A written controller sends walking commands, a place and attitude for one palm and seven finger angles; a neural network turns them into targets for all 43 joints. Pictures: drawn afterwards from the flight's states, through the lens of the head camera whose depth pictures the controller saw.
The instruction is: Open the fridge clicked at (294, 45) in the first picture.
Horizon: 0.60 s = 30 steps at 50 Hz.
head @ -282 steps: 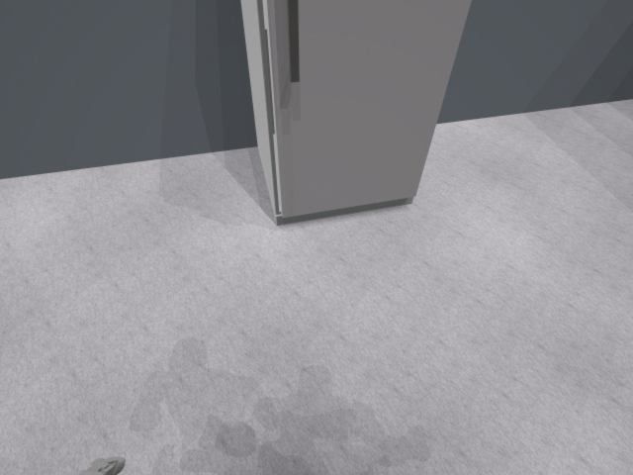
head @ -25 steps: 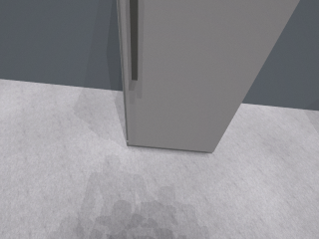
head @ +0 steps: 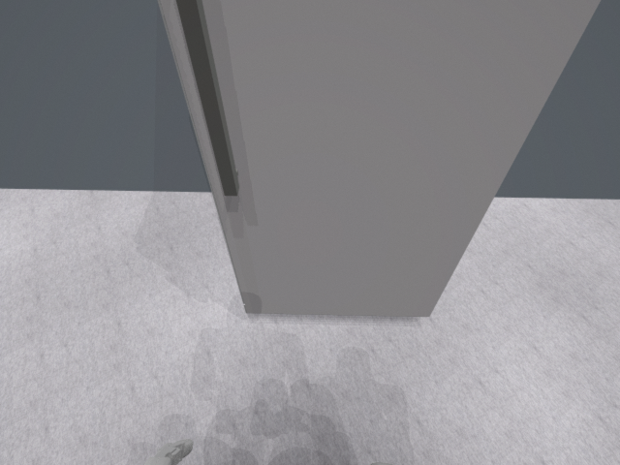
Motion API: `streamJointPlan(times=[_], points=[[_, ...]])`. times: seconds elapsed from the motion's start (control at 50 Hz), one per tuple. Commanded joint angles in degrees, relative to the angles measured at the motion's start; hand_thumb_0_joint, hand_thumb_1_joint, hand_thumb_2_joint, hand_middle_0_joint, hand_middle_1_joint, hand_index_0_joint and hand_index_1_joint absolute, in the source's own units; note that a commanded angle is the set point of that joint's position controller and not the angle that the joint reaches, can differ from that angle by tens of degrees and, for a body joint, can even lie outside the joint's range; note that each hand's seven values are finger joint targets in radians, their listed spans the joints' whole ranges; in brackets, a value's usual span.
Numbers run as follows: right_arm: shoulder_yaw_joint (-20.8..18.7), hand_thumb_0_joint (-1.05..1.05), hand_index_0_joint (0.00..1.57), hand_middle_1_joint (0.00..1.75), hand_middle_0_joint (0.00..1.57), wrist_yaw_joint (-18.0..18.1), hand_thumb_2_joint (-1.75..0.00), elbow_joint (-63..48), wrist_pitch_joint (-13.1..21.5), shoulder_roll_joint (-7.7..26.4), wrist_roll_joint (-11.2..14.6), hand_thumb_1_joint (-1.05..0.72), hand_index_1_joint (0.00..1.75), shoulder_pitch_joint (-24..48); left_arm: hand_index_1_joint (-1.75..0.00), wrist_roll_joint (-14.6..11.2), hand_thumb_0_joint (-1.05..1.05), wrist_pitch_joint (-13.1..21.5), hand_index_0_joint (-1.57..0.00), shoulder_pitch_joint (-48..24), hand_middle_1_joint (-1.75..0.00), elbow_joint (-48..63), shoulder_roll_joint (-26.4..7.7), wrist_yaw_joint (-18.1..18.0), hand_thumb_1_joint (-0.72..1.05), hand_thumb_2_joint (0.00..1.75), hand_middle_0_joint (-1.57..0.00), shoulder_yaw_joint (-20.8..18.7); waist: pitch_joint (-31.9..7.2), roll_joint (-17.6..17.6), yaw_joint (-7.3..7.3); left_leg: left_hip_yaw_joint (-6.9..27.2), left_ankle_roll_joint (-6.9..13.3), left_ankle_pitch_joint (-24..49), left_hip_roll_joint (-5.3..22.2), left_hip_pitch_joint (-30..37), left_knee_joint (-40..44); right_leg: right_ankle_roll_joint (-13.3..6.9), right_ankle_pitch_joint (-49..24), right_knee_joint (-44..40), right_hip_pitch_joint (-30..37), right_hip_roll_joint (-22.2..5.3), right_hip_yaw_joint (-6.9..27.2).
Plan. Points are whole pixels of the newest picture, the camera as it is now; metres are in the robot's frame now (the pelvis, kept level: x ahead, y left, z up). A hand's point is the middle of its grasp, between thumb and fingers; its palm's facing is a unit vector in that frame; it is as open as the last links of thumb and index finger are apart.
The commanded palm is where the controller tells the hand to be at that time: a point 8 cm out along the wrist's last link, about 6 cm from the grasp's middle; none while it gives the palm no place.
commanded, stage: take the last steps up to it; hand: left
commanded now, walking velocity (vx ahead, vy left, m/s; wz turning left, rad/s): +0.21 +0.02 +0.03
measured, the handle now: (209, 69) +0.62 +0.17 +0.19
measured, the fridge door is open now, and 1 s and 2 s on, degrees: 0 0 0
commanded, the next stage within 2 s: come to a stop and stand still in 0.18 s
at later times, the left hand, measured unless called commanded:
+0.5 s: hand out of the picture +0.11 +0.22 -0.17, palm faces +0.04 -0.99 -0.16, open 7.3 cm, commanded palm none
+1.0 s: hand (191, 458) +0.16 +0.18 -0.14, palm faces +0.02 -0.97 -0.25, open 7.3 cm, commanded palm none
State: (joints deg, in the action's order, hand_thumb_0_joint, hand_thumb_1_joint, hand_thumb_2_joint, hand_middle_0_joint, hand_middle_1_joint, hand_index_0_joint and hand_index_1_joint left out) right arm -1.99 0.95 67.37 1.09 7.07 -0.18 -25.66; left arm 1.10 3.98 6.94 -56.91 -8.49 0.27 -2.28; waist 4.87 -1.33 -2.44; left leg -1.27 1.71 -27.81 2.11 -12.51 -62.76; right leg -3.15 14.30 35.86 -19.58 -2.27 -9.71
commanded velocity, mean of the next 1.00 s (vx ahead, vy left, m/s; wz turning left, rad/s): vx -0.02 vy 0.02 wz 0.00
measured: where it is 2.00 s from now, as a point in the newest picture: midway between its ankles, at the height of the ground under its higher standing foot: outside the picture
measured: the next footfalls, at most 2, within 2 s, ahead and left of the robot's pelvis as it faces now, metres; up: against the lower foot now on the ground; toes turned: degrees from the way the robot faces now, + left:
left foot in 0.32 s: +0.21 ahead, +0.14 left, +0.00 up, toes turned +8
right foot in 0.76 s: +0.16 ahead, -0.11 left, +0.00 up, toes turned -8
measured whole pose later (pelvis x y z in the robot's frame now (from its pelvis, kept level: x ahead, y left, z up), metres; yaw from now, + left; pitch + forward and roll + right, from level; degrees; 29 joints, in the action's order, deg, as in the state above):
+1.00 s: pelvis +0.10 -0.01 +0.02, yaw -2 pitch -1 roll +1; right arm -3.8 -0.3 59.5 -3.7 12.0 -0.8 -14.7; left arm 2.0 -0.9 13.2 -57.6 -8.8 -1.6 -2.0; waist 1.9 -1.1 0.6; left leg -2.2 -1.9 -23.0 1.2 -19.8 -48.9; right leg 0.7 11.3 27.6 -15.3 -4.5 -2.9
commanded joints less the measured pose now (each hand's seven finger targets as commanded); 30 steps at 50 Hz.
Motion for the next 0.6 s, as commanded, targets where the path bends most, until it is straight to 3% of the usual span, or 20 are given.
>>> streamJointPlan(times=[0.0,0.04,0.06,0.12,0.18,0.22,0.26,0.28,0.3,0.32,0.34,0.36,0.4,0.44,0.5,0.52,0.58], points=[[-1.1,0.0,0.2,0.3,0.2,-0.6,-0.9,-6.5,0.7,2.8,-1.2,-0.9,0.3,3.6,-0.3,0.1,0.0,-0.2,-0.2,9.7,-0.3,-1.3,-6.1,-1.6,0.9,0.9,-0.2,-1.3,0.0,4.8,2.98,1.6,-0.9,8.5,5.7,-16.7,-6.1,-6.4,-0.8,-25.3,4.4,-17.1,18.2],[-1.1,0.0,0.2,0.3,0.2,-0.9,-0.9,-5.8,-0.1,1.9,-1.2,-0.9,0.3,0.7,-0.3,0.3,0.0,0.2,-0.2,8.8,-0.3,-1.4,-5.8,-1.7,0.9,0.9,-0.2,-1.0,-1.5,7.0,0.74,-0.6,-2.2,8.7,5.5,-13.3,1.5,-5.7,-5.9,-25.1,2.7,-14.7,11.9],[-1.0,0.0,0.2,0.3,0.2,-1.0,-0.9,-6.3,-0.4,1.3,-1.2,-0.9,0.3,1.3,-0.3,0.4,0.0,0.2,-0.2,8.7,-0.3,-1.0,-5.4,-1.6,0.9,0.9,-0.2,-1.3,-1.2,7.0,0.55,-1.6,-2.7,9.9,5.7,-12.2,5.1,-5.8,-6.9,-25.3,0.6,-14.1,10.1],[-0.8,0.0,0.2,0.3,0.2,-1.7,-0.9,-8.2,-0.2,1.8,-1.2,-0.9,0.3,5.4,-0.3,0.2,0.0,0.1,-0.2,9.6,-0.3,-1.6,-7.2,-1.1,0.9,0.9,-0.2,-1.2,-1.1,8.0,1.51,-3.6,-3.2,13.1,4.5,-12.0,15.1,-5.8,-6.4,-25.1,3.3,-12.5,9.2],[-0.8,0.0,0.2,0.3,0.2,-1.9,-0.9,-9.9,0.7,2.8,-1.0,-0.9,0.3,9.8,-0.3,0.4,0.0,0.0,-0.2,11.2,-0.3,-2.7,-8.9,-1.1,0.9,0.9,-0.2,-1.5,-1.4,8.1,2.84,-4.3,-3.1,13.2,3.6,-9.6,22.0,-5.6,-7.7,-22.7,5.8,-13.6,10.1],[-0.8,0.0,0.2,0.3,0.2,-1.8,-0.9,-10.1,1.1,4.0,-1.0,-0.9,0.3,10.0,-0.3,0.2,0.0,-0.5,-0.2,11.0,-0.3,-3.0,-9.4,-1.1,0.9,0.9,-0.2,-1.7,-1.3,7.8,2.14,-5.1,-3.0,15.8,2.7,-5.1,27.3,-4.6,-5.0,-20.6,5.5,-12.8,9.6],[-0.9,0.0,0.2,0.3,0.2,-1.6,-0.9,-8.7,1.7,5.7,-1.1,-0.9,0.3,6.8,-0.3,0.0,0.0,-1.3,-0.2,11.1,-0.3,-3.3,-8.4,-1.1,0.9,0.9,-0.2,-1.4,-1.9,3.3,0.49,-5.6,-3.1,18.5,1.9,4.8,34.5,-2.0,-0.6,-14.2,1.2,-9.7,7.2],[-1.2,0.0,0.2,0.3,0.2,-1.0,-0.9,-7.9,2.1,8.6,-1.2,-0.9,0.3,4.1,-0.3,-0.1,0.0,-1.8,-0.2,12.6,-0.3,-3.2,-5.8,-1.1,0.9,0.9,-0.2,-0.7,-3.0,-3.5,-0.06,1.2,-1.4,25.5,7.2,10.1,38.1,0.6,1.0,-5.9,-2.4,-5.3,4.7],[-1.7,0.0,0.2,0.3,0.2,-0.3,-0.9,-7.7,2.0,12.7,-1.5,-0.9,0.3,1.9,-0.3,-0.6,0.0,-2.0,-0.2,14.7,-0.3,-3.0,-2.9,-1.3,0.9,0.9,-0.2,0.0,-5.3,-11.8,0.0,12.0,3.5,37.0,17.3,12.7,41.5,3.5,9.5,2.2,-5.2,-1.1,1.6],[-1.2,0.0,0.2,0.3,0.2,0.5,-0.9,-7.2,1.6,12.4,-1.3,-0.9,0.3,2.9,-0.3,-0.6,0.0,-2.6,-0.2,14.7,-0.3,-3.6,-3.2,-1.9,0.9,0.9,-0.2,0.4,-7.8,-14.2,0.11,16.3,5.9,42.6,20.8,10.4,46.1,4.5,20.5,9.8,-2.7,0.0,4.3],[-0.5,0.0,0.2,0.3,0.2,1.2,-0.9,-7.7,1.4,11.8,-1.1,-0.9,0.3,6.7,-0.3,-0.7,0.0,-3.1,-0.2,14.3,-0.3,-4.2,-3.6,-2.2,0.9,0.9,-0.2,0.6,-6.4,-12.7,1.58,14.7,7.5,50.3,20.9,7.0,45.6,4.6,20.5,12.8,-1.6,-2.1,7.8],[-0.2,0.0,0.2,0.3,0.2,1.5,-0.9,-8.1,1.3,10.7,-1.0,-0.9,0.3,9.9,-0.3,-0.6,0.0,-3.3,-0.2,14.7,-0.3,-5.1,-3.6,-2.3,0.9,0.9,-0.2,0.7,-5.2,-9.5,2.6,11.2,8.2,56.8,19.9,5.8,44.1,4.8,18.7,13.0,-1.0,-3.2,8.5],[-0.3,0.0,0.2,0.3,0.2,1.9,-0.9,-8.1,0.9,10.5,-0.7,-0.9,0.3,12.2,-0.3,-0.7,0.0,-3.9,-0.2,14.9,-0.3,-5.9,-4.0,-2.3,0.9,0.9,-0.2,0.6,-6.6,-6.4,2.7,6.4,7.6,63.8,17.7,8.2,42.1,5.3,14.8,11.0,-0.4,-3.4,8.6],[-1.4,0.0,0.2,0.3,0.2,2.2,-0.9,-8.2,0.1,11.1,-0.4,-0.9,0.3,12.5,-0.3,-0.4,0.0,-5.0,-0.2,14.0,-0.3,-4.9,-5.1,-2.2,0.9,0.9,-0.2,-0.1,-7.1,-6.1,2.17,4.9,7.9,65.6,18.0,9.6,41.6,5.4,13.1,12.1,-1.7,-2.7,7.9],[-2.8,0.0,0.2,0.3,0.2,2.3,-0.9,-9.1,-1.0,12.3,-0.6,-0.9,0.3,12.4,-0.3,0.1,0.0,-6.5,-0.2,12.9,-0.3,-2.4,-5.2,-2.2,0.9,0.9,-0.2,-1.3,-8.4,-4.3,1.8,4.0,9.0,60.4,19.0,8.9,41.8,5.6,12.7,20.3,-4.9,-1.6,8.8],[-2.9,0.0,0.2,0.3,0.2,2.3,-0.9,-9.5,-1.2,12.3,-0.7,-0.9,0.3,13.5,-0.3,0.2,0.0,-6.8,-0.2,12.8,-0.3,-1.9,-5.0,-2.2,0.9,0.9,-0.2,-1.6,-8.4,-5.3,2.19,3.2,8.9,57.5,18.7,8.2,41.9,5.7,12.2,22.3,-5.8,-1.3,9.3],[-3.4,0.0,0.2,0.3,0.2,1.9,-0.9,-10.8,-1.5,12.1,-1.1,-0.9,0.3,15.9,-0.3,0.1,0.0,-7.1,-0.2,11.6,-0.3,0.1,-4.6,-2.0,0.9,0.9,-0.2,-2.0,-7.6,-7.0,2.62,2.0,8.4,49.1,18.2,4.4,42.1,5.5,11.6,20.1,-4.5,-1.4,9.2]])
